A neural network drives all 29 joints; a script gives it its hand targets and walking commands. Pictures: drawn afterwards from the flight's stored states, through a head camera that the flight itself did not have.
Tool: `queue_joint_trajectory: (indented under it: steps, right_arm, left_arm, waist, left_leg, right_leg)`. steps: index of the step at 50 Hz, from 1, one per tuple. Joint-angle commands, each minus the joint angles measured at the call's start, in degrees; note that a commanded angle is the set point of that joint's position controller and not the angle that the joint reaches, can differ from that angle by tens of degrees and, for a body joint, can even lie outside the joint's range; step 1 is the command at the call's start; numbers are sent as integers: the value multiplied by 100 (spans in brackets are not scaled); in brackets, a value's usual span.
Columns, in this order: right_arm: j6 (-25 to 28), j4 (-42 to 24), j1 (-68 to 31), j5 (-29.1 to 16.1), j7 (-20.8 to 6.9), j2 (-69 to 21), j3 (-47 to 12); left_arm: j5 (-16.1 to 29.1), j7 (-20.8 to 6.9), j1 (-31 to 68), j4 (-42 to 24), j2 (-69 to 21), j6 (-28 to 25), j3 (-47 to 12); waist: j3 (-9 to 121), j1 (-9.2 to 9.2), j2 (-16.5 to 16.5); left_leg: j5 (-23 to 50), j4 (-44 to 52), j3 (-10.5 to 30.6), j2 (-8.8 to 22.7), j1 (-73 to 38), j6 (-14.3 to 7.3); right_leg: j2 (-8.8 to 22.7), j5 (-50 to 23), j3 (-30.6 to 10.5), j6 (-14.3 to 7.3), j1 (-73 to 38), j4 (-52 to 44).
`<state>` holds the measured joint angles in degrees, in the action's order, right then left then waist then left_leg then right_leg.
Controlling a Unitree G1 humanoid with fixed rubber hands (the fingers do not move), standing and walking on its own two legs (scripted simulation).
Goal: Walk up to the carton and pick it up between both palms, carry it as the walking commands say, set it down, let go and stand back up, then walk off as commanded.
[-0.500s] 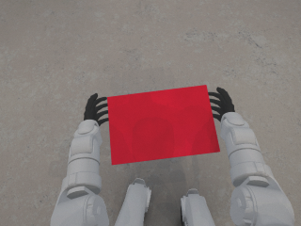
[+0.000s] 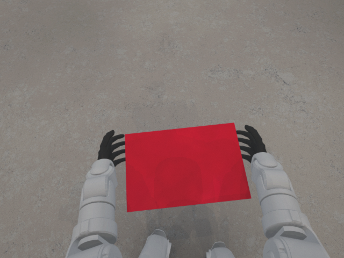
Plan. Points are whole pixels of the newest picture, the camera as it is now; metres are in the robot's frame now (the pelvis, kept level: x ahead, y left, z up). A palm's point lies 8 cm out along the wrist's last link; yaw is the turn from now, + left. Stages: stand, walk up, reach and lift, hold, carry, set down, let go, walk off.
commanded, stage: reach and lift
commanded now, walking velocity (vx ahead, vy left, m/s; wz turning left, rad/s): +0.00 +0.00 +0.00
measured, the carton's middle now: (183, 170) +0.36 +0.04 -0.14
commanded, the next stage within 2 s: none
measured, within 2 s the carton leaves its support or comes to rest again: neither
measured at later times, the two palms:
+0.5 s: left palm (92, 161) +0.31 +0.23 +0.03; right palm (266, 152) +0.37 -0.14 +0.02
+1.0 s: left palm (80, 157) +0.30 +0.22 +0.10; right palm (284, 147) +0.35 -0.14 +0.08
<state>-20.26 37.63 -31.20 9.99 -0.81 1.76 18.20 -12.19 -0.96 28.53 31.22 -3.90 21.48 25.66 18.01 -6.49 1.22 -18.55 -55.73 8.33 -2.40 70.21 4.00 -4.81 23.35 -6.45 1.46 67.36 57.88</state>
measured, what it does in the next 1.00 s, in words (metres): rises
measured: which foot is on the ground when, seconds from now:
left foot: down 0.00-1.00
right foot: down 0.00-1.00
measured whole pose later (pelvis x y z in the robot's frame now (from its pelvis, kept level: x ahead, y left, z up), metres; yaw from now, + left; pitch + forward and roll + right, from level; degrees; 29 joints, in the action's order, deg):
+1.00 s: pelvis +0.03 +0.00 +0.09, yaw -1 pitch +7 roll +0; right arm -29.5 26.7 -17.2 13.7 -3.3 -1.9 15.2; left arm -17.0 -2.4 14.5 17.8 -7.4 32.5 21.5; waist 6.6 -7.8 0.8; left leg -9.0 -22.3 6.9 -0.2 20.1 2.9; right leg -2.7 13.4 -8.7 0.3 18.4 25.4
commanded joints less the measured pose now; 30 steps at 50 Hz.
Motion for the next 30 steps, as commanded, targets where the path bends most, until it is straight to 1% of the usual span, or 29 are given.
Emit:
queue_joint_trajectory:
  steps: [1,2,3,4,5,6,7,8,10,11,12,13,14,15,16,17,18,19,20,21,22,23,24,25,26,27,28,29,30]
  right_arm:
    - [233,-434,-2710,-782,-1660,-5899,-3108]
    - [257,-633,-3182,-947,-1696,-5738,-3263]
    - [320,-650,-3384,-944,-1663,-5705,-3229]
    - [316,-413,-3281,-880,-1647,-5803,-3137]
    - [378,-574,-3391,-826,-1639,-5614,-3130]
    - [323,-866,-3342,-1009,-1619,-5849,-3434]
    - [241,-506,-3298,-828,-1632,-5769,-3098]
    - [197,-394,-3213,-691,-1652,-5618,-3002]
    - [114,-402,-3243,-733,-1687,-5769,-3097]
    - [139,-279,-3091,-691,-1748,-5583,-2924]
    - [153,-589,-3245,-726,-1762,-5592,-3015]
    - [96,-327,-2943,-695,-1819,-5640,-2894]
    - [120,-675,-3092,-767,-1827,-5595,-3058]
    - [47,-483,-2750,-651,-1823,-5591,-2962]
    - [49,-504,-2724,-702,-1857,-5612,-3016]
    - [63,-881,-2565,-765,-1857,-5668,-3190]
    - [-13,-482,-2535,-686,-1927,-5478,-3025]
    - [-11,-250,-2449,-547,-1915,-5456,-2791]
    - [37,-627,-2695,-758,-1958,-5629,-3074]
    - [22,-793,-2678,-781,-1984,-5522,-3066]
    - [-11,-954,-2924,-844,-1989,-5549,-3188]
    - [-59,-737,-2929,-757,-2005,-5541,-3009]
    - [-60,-718,-2750,-642,-1989,-5591,-2960]
    - [-26,-1111,-2994,-936,-2037,-5563,-3385]
    - [-71,-914,-3279,-865,-2021,-5372,-3169]
    - [-115,-781,-3031,-801,-2058,-5532,-3094]
    - [-110,-914,-2999,-879,-2050,-5502,-3181]
    - [-132,-1079,-2774,-821,-2072,-5551,-3334]
    - [-185,-931,-2666,-892,-2060,-5471,-3362]
  left_arm:
    - [941,-1745,2440,42,-5058,-48,-3320]
    - [1042,-1762,2483,-29,-4917,-97,-3270]
    - [1077,-1752,2769,-50,-5015,-150,-3303]
    - [950,-1728,2735,-38,-4845,-154,-3142]
    - [990,-1737,2877,68,-4898,-157,-3201]
    - [1115,-1763,2556,-138,-5120,-132,-3477]
    - [860,-1806,2672,167,-4833,-53,-3104]
    - [833,-1819,2758,63,-4725,-38,-3032]
    - [792,-1805,2506,-1,-4893,60,-3205]
    - [913,-1797,2932,-202,-5035,97,-3322]
    - [820,-1802,2619,-74,-5025,165,-3292]
    - [759,-1820,2629,-190,-4960,180,-3277]
    - [811,-1839,2367,-62,-5089,212,-3347]
    - [747,-1818,2255,-96,-5113,263,-3319]
    - [857,-1848,2417,-359,-5190,260,-3446]
    - [938,-1829,2168,-408,-5481,311,-3736]
    - [769,-1855,2099,-213,-5205,348,-3439]
    - [859,-1832,2425,-399,-5208,302,-3498]
    - [930,-1827,2377,-586,-5126,264,-3618]
    - [978,-1818,2209,-550,-5393,343,-3757]
    - [954,-1869,2375,-569,-5311,362,-3724]
    - [767,-1839,2204,-283,-5085,419,-3431]
    - [665,-1804,1972,-51,-5282,450,-3359]
    - [927,-1786,2165,-678,-5640,426,-3860]
    - [848,-1768,2378,-364,-5350,466,-3497]
    - [789,-1737,2284,-409,-5297,478,-3537]
    - [788,-1717,2047,-512,-5347,469,-3520]
    - [708,-1728,1824,-423,-5448,532,-3580]
    - [797,-1738,1881,-489,-5572,577,-3627]
  waist:
    - [3348,28,384]
    - [3123,-264,470]
    - [3148,-155,435]
    - [2969,-323,463]
    - [2939,-127,499]
    - [3176,-182,502]
    - [2656,-292,415]
    - [2390,-199,559]
    - [2519,-254,471]
    - [2533,-103,157]
    - [2857,-181,358]
    - [2435,-207,2]
    - [2789,-86,231]
    - [2695,-64,66]
    - [2957,-100,129]
    - [3064,131,-83]
    - [2452,-74,-239]
    - [2335,157,76]
    - [2780,-11,126]
    - [2464,152,-78]
    - [2540,15,133]
    - [2080,-91,-28]
    - [1880,94,292]
    - [2575,-49,-314]
    - [1919,-234,-110]
    - [1712,-145,124]
    - [1986,-285,-12]
    - [1963,-145,109]
    - [2094,-146,-256]
  left_leg:
    - [2558,578,-740,-437,-3533,-303]
    - [2571,619,-630,-432,-3383,-319]
    - [2488,536,-706,-443,-3225,-304]
    - [2301,691,-711,-407,-3163,-339]
    - [2140,754,-649,-373,-3226,-313]
    - [2079,840,-710,-403,-3577,-345]
    - [1699,945,-730,-402,-3264,-380]
    - [1447,1109,-733,-377,-3370,-396]
    - [1344,1266,-740,-337,-3826,-356]
    - [1547,1231,-765,-337,-3733,-263]
    - [1698,1257,-680,-306,-4110,-314]
    - [1667,1332,-789,-330,-3952,-270]
    - [2053,1342,-713,-310,-4498,-276]
    - [2147,1433,-745,-322,-4371,-230]
    - [2247,1473,-697,-305,-4612,-217]
    - [2528,1511,-712,-339,-4959,-179]
    - [2477,1562,-727,-360,-4422,-170]
    - [2491,1563,-634,-282,-4668,-131]
    - [2433,1616,-652,-288,-4795,-134]
    - [2305,1823,-656,-341,-5026,-154]
    - [2203,1805,-624,-302,-5117,-217]
    - [2060,1874,-651,-304,-4801,-226]
    - [1823,2035,-628,-275,-4952,-274]
    - [1822,2231,-688,-305,-5680,-195]
    - [1712,2102,-627,-254,-5146,-246]
    - [1711,2148,-624,-238,-5100,-252]
    - [2208,2272,-606,-243,-5396,-249]
    - [2234,2286,-646,-267,-5432,-222]
    - [2010,2424,-732,-272,-5666,-187]
  right_leg:
    - [-343,-2363,454,53,-2182,-1080]
    - [-289,-2197,486,46,-2141,-1118]
    - [-249,-2238,389,30,-2250,-1192]
    - [-266,-2179,380,25,-2261,-1226]
    - [-282,-2005,367,-14,-2278,-1240]
    - [-227,-1968,317,-33,-2671,-1433]
    - [-207,-1619,317,-14,-2402,-1503]
    - [-249,-1503,379,14,-2303,-1529]
    - [-259,-1111,416,-31,-2353,-1664]
    - [-255,-1311,389,-102,-2380,-1681]
    - [-254,-1370,420,-74,-2425,-1701]
    - [-230,-1327,364,-133,-2315,-1853]
    - [-235,-1618,436,-75,-2378,-1843]
    - [-209,-1699,420,-104,-2634,-1883]
    - [-286,-1748,439,-83,-2713,-1939]
    - [-267,-2075,427,-107,-2927,-2009]
    - [-216,-1986,416,-120,-2776,-2054]
    - [-257,-1924,464,-131,-2741,-2066]
    - [-252,-1913,433,-132,-3138,-2119]
    - [-276,-1798,508,-137,-2976,-2199]
    - [-258,-1663,434,-121,-2885,-2284]
    - [-219,-1600,417,-150,-2982,-2273]
    - [-264,-1467,470,-153,-3144,-2358]
    - [-292,-1504,429,-176,-3485,-2432]
    - [-223,-1243,395,-189,-3109,-2422]
    - [-221,-1163,412,-199,-3207,-2458]
    - [-229,-1478,436,-162,-3377,-2491]
    - [-239,-1612,380,-193,-3584,-2592]
    - [-243,-1581,385,-178,-3836,-2634]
